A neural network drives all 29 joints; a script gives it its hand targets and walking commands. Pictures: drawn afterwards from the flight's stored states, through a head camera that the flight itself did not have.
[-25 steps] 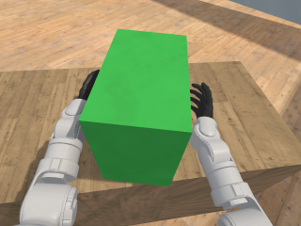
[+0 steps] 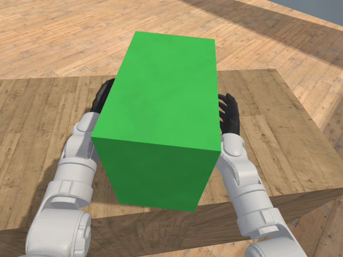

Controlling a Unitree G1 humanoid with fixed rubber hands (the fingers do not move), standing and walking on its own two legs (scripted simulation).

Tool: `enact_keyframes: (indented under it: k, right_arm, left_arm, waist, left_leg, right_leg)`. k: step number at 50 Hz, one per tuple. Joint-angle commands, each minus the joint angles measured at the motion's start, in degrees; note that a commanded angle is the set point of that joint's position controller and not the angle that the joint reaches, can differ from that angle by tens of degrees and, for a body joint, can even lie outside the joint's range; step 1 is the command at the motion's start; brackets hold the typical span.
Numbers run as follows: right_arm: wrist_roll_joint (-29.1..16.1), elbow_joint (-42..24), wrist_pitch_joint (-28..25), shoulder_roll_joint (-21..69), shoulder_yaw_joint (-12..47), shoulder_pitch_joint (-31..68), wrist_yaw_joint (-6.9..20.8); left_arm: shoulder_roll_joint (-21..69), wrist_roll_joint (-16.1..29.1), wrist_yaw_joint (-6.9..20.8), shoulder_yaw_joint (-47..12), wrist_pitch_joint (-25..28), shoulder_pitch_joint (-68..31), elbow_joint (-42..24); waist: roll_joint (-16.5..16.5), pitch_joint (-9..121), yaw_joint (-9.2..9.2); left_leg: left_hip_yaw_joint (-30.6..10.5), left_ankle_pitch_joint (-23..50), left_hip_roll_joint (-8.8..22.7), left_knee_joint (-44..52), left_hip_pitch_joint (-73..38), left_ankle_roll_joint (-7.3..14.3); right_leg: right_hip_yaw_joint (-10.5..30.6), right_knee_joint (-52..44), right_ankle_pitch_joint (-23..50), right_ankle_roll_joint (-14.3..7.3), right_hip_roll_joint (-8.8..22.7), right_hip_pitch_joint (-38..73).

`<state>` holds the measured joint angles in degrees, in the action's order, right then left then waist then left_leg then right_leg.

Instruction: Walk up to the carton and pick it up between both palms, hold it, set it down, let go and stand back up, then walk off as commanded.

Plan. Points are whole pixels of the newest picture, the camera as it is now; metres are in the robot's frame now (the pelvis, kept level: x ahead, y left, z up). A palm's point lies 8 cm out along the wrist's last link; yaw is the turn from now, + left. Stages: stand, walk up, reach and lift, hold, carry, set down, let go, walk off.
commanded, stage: reach and lift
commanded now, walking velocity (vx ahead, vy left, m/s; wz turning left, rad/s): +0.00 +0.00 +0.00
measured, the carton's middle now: (165, 123) +0.42 +0.01 +0.08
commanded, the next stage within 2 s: none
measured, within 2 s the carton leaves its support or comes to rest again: leaves its support in 0.34 s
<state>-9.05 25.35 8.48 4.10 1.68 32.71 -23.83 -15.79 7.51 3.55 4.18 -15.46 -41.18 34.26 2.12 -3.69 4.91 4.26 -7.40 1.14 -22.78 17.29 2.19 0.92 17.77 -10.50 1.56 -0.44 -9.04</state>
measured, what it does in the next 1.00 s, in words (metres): stands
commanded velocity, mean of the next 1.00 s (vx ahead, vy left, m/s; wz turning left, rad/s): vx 0.00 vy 0.00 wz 0.00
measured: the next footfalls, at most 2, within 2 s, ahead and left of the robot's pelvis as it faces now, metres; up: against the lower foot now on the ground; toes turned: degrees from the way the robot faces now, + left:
none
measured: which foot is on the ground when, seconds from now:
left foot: down 0.00-1.00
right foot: down 0.00-1.00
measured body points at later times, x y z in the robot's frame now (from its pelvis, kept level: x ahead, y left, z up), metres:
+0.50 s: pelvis +0.00 +0.00 +0.00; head +0.01 +0.03 +0.45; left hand +0.44 +0.16 +0.15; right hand +0.38 -0.13 +0.14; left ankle +0.05 +0.09 -0.75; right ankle -0.01 -0.14 -0.75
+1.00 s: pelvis -0.01 +0.01 +0.00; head -0.02 +0.05 +0.45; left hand +0.42 +0.16 +0.15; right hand +0.37 -0.12 +0.13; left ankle +0.05 +0.09 -0.75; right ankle -0.01 -0.14 -0.75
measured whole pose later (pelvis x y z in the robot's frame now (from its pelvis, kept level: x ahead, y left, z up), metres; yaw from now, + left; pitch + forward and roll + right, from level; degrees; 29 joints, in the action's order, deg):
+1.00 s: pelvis -0.01 +0.01 +0.00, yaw +0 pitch -2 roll -2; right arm -2.5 47.4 -12.6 6.4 -8.7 35.6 -15.6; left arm -7.1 -7.1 0.1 9.8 -6.7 -41.7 41.2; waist 3.9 1.0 3.8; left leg 4.3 -7.3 1.1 -22.6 13.3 2.4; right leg 0.9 15.6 -9.4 1.8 -0.4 -4.2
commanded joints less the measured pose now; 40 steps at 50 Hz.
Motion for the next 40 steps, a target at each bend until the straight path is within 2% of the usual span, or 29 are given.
enact_keyframes:
  k: [1,2,4,7,9,10,11,12,13,15,16,17,18,19,22,23,24,25,28,29,30,31,32,33,35,36,37,38,40]
  right_arm:
    - [2.18,-7.42,-3.87,6.59,1.06,24.50,0.76]
    - [2.67,-7.11,-4.41,6.24,0.48,25.43,0.58]
    - [3.22,-7.16,-4.71,7.88,1.71,25.30,0.86]
    - [4.18,-6.37,-5.50,11.16,2.44,27.21,2.22]
    - [5.70,-5.79,-6.47,17.41,5.35,27.74,4.16]
    - [7.53,-3.97,-6.75,21.39,5.02,29.99,5.46]
    - [8.29,-3.42,-7.73,25.74,5.67,33.24,6.88]
    - [8.63,-5.48,-9.13,32.89,9.03,36.74,8.74]
    - [9.69,-6.28,-10.30,37.87,10.06,41.15,10.32]
    - [8.41,-9.95,-12.51,40.26,14.39,42.92,11.55]
    - [7.73,-11.65,-14.06,40.81,16.56,43.84,11.87]
    - [7.87,-11.42,-14.70,39.57,15.97,43.74,12.05]
    - [8.30,-10.29,-15.11,38.25,14.41,42.67,12.02]
    - [9.11,-8.07,-15.80,36.86,13.44,42.52,12.24]
    - [10.87,0.13,-16.41,33.00,11.17,40.91,13.07]
    - [11.05,1.36,-17.35,32.55,11.32,41.43,13.57]
    - [11.30,3.02,-18.41,30.89,10.01,43.07,13.82]
    - [11.80,5.35,-19.04,30.37,8.37,44.53,14.16]
    - [12.66,6.35,-22.00,30.38,6.54,47.89,14.55]
    - [13.22,7.80,-22.52,29.55,5.60,49.24,14.78]
    - [12.68,6.87,-23.75,29.63,6.34,50.67,14.92]
    - [12.59,7.70,-24.21,30.24,6.59,51.72,15.12]
    - [13.02,10.41,-23.91,29.79,4.66,52.16,15.33]
    - [12.56,7.48,-25.21,30.45,5.54,54.33,15.30]
    - [12.70,7.63,-26.59,31.29,5.45,57.41,15.49]
    - [12.15,6.78,-27.36,31.57,6.54,57.77,15.85]
    - [12.59,9.92,-27.17,31.18,5.08,57.38,15.95]
    - [11.82,8.13,-27.43,31.88,6.43,58.48,16.29]
    - [11.65,9.60,-27.07,29.96,6.20,57.56,16.28]
  left_arm:
    - [5.57,-4.72,1.84,-1.35,4.48,-29.70,-14.23]
    - [7.16,-4.32,1.76,-2.24,4.48,-29.25,-13.97]
    - [8.50,-5.01,2.03,-1.85,4.81,-29.69,-14.32]
    - [11.52,-5.48,2.85,-2.74,5.79,-32.05,-14.80]
    - [18.46,-6.41,4.67,-4.62,6.48,-33.46,-14.72]
    - [23.04,-7.69,5.91,-5.38,6.89,-34.25,-12.03]
    - [28.20,-8.35,7.73,-7.56,7.47,-37.40,-11.70]
    - [34.80,-8.79,9.19,-10.22,8.03,-39.53,-13.19]
    - [40.63,-9.28,10.72,-13.38,8.74,-42.78,-12.97]
    - [41.46,-8.80,10.57,-16.15,10.66,-45.73,-18.95]
    - [42.01,-8.75,10.23,-16.58,11.47,-45.19,-21.16]
    - [41.83,-8.78,10.02,-16.12,11.68,-45.17,-21.40]
    - [41.90,-8.93,10.06,-16.31,11.70,-43.79,-19.56]
    - [41.64,-9.86,9.83,-15.34,12.24,-43.88,-19.50]
    - [41.09,-12.52,10.64,-11.88,12.62,-43.43,-13.57]
    - [40.88,-14.63,10.83,-10.26,12.58,-41.88,-12.04]
    - [41.54,-15.33,10.90,-10.70,12.43,-41.77,-9.70]
    - [41.14,-16.69,11.25,-9.01,12.28,-42.21,-7.13]
    - [43.44,-16.52,10.87,-9.45,13.09,-43.92,-4.93]
    - [43.41,-16.69,10.57,-9.16,13.08,-44.94,-3.98]
    - [43.11,-16.63,10.37,-10.25,13.69,-46.16,-4.23]
    - [44.20,-16.76,10.06,-9.59,14.12,-46.45,-3.15]
    - [43.78,-17.82,10.01,-8.43,13.77,-47.06,-0.62]
    - [44.44,-16.08,9.66,-10.99,14.65,-49.76,-2.43]
    - [46.20,-15.47,8.67,-12.43,15.73,-52.87,-2.61]
    - [46.54,-14.53,7.87,-13.92,16.83,-53.58,-6.05]
    - [46.76,-14.70,7.56,-14.82,16.72,-54.61,-4.05]
    - [47.87,-13.82,6.76,-15.51,17.23,-56.03,-5.68]
    - [48.99,-13.69,6.14,-16.33,16.40,-53.02,-4.27]
  waist:
    - [-8.19,39.62,0.71]
    - [-7.87,39.43,1.37]
    - [-7.84,40.38,0.75]
    - [-8.34,40.75,1.01]
    - [-8.80,41.66,1.40]
    - [-8.74,41.29,1.36]
    - [-7.71,41.96,2.70]
    - [-8.62,45.49,1.08]
    - [-8.41,49.45,2.05]
    - [-9.47,57.39,0.56]
    - [-9.82,60.23,-0.92]
    - [-9.95,60.67,-0.94]
    - [-9.94,58.99,0.12]
    - [-9.58,57.64,-0.09]
    - [-7.68,48.97,0.88]
    - [-7.87,45.35,-0.23]
    - [-7.30,42.61,0.69]
    - [-6.83,39.40,0.19]
    - [-4.40,37.56,-0.16]
    - [-4.53,36.74,0.12]
    - [-5.35,36.72,-0.22]
    - [-4.34,36.00,-1.19]
    - [-4.70,33.30,-1.07]
    - [-5.38,37.08,-0.78]
    - [-6.02,40.84,-0.85]
    - [-7.29,44.35,-1.94]
    - [-8.76,42.13,-0.81]
    - [-8.67,44.98,-1.85]
    - [-8.49,43.53,-1.26]
  left_leg:
    - [-1.45,17.73,0.13,-3.05,-26.27,-4.36]
    - [-1.53,18.20,0.20,-2.90,-26.72,-4.78]
    - [-1.44,19.12,0.09,-3.48,-26.94,-4.81]
    - [-1.38,18.94,0.12,-3.15,-27.67,-5.01]
    - [-1.54,20.86,0.00,-3.04,-28.89,-5.27]
    - [-1.42,20.03,-0.03,-2.42,-28.40,-5.30]
    - [-1.93,19.71,-0.27,-2.55,-28.29,-5.02]
    - [-1.40,21.75,-0.59,-2.31,-28.47,-5.41]
    - [-1.76,23.41,-0.77,-2.91,-29.53,-5.59]
    - [-2.59,30.86,-0.61,-4.42,-32.56,-6.41]
    - [-2.76,35.18,-0.58,-5.78,-34.13,-6.83]
    - [-3.18,36.44,-0.52,-6.32,-34.31,-7.01]
    - [-3.11,36.44,-0.54,-6.18,-34.49,-7.40]
    - [-3.25,36.69,-0.48,-5.84,-35.41,-7.41]
    - [-2.11,30.53,-0.56,-4.21,-34.32,-6.52]
    - [-1.68,29.19,-0.54,-3.06,-33.31,-6.20]
    - [-1.58,27.68,-0.20,-2.48,-33.28,-6.22]
    - [-0.64,23.22,-0.24,-1.40,-31.77,-5.65]
    - [0.02,17.71,0.10,0.28,-29.22,-5.11]
    - [-0.12,14.82,0.22,1.13,-28.68,-4.60]
    - [0.25,14.61,0.34,1.32,-28.70,-4.58]
    - [0.40,14.02,0.21,1.53,-27.93,-4.17]
    - [0.64,11.09,0.36,2.57,-26.77,-4.20]
    - [0.46,10.91,0.49,2.65,-27.13,-4.17]
    - [0.21,10.94,0.57,2.19,-27.77,-4.50]
    - [0.23,14.68,0.50,1.38,-29.39,-4.95]
    - [-0.60,12.01,1.11,1.79,-29.40,-5.67]
    - [-0.14,11.78,0.80,1.71,-29.07,-5.33]
    - [-0.53,13.04,0.99,1.85,-30.07,-5.79]
  right_leg:
    - [-4.44,-1.95,15.54,0.04,-0.04,-3.67]
    - [-5.00,-2.54,15.16,-0.18,-0.19,-4.30]
    - [-4.94,-2.31,15.45,0.01,-0.24,-4.08]
    - [-5.37,-2.16,15.08,-0.12,-0.16,-3.69]
    - [-5.64,-2.89,16.13,-0.65,-0.24,-3.08]
    - [-5.45,-3.09,14.80,-0.58,-0.19,-2.88]
    - [-5.33,-3.21,15.30,-0.35,0.13,-3.05]
    - [-5.26,-3.02,15.75,-0.22,0.28,-1.27]
    - [-5.00,-3.00,17.65,0.00,0.38,-0.33]
    - [-5.06,-2.28,21.24,0.32,-0.26,0.01]
    - [-4.94,-1.55,23.82,0.49,-0.30,1.18]
    - [-4.95,-1.86,24.07,0.52,-0.43,0.54]
    - [-5.50,-1.92,23.97,0.25,-0.49,0.34]
    - [-5.90,-2.12,23.09,0.05,-0.61,0.40]
    - [-5.85,-3.09,20.15,-0.25,-0.18,2.32]
    - [-5.56,-3.72,18.32,-0.31,-0.22,3.47]
    - [-6.12,-3.97,16.71,-0.41,-0.44,3.16]
    - [-5.96,-4.79,13.68,-0.69,-0.14,3.15]
    - [-6.48,-5.58,9.54,-0.99,-0.50,3.89]
    - [-6.58,-6.04,7.11,-0.99,-0.57,3.38]
    - [-6.47,-5.30,7.71,-0.84,-0.35,3.23]
    - [-6.45,-5.37,6.84,-1.00,-0.27,3.38]
    - [-6.58,-6.30,3.44,-1.03,-0.24,2.98]
    - [-6.66,-5.70,4.13,-0.97,-0.60,2.76]
    - [-6.70,-5.38,3.52,-1.37,-0.91,2.49]
    - [-6.80,-4.87,5.30,-1.48,-1.30,1.78]
    - [-6.98,-5.74,2.37,-1.70,-1.32,-0.32]
    - [-6.66,-5.05,2.25,-1.83,-1.18,0.62]
    - [-6.77,-5.70,3.26,-1.98,-1.41,0.75]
